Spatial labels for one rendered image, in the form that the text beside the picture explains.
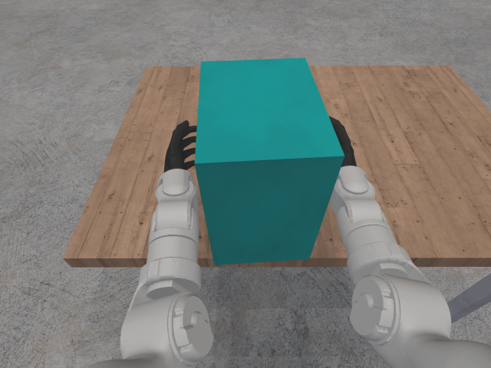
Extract left robot forearm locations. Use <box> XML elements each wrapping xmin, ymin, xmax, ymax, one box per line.
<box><xmin>120</xmin><ymin>169</ymin><xmax>201</xmax><ymax>353</ymax></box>

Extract left robot hand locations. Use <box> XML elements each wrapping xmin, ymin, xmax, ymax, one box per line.
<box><xmin>164</xmin><ymin>120</ymin><xmax>197</xmax><ymax>172</ymax></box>

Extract table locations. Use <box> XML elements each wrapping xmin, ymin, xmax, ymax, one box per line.
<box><xmin>63</xmin><ymin>65</ymin><xmax>491</xmax><ymax>323</ymax></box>

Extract carton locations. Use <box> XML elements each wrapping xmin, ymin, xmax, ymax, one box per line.
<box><xmin>195</xmin><ymin>57</ymin><xmax>344</xmax><ymax>265</ymax></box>

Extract right robot hand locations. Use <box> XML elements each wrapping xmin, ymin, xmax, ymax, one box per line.
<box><xmin>329</xmin><ymin>117</ymin><xmax>357</xmax><ymax>167</ymax></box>

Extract right robot upper arm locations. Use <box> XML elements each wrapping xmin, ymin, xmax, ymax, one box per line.
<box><xmin>350</xmin><ymin>272</ymin><xmax>491</xmax><ymax>368</ymax></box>

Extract left robot upper arm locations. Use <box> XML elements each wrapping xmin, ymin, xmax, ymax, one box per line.
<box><xmin>87</xmin><ymin>292</ymin><xmax>213</xmax><ymax>368</ymax></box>

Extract right robot forearm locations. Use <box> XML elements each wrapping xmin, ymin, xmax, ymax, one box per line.
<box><xmin>330</xmin><ymin>166</ymin><xmax>451</xmax><ymax>331</ymax></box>

